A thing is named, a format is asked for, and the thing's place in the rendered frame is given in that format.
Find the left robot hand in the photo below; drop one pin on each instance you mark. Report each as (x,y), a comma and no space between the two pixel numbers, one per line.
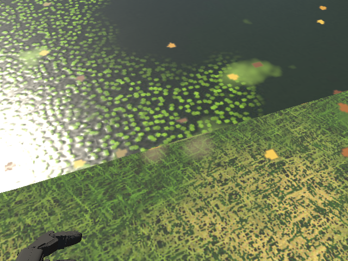
(47,244)

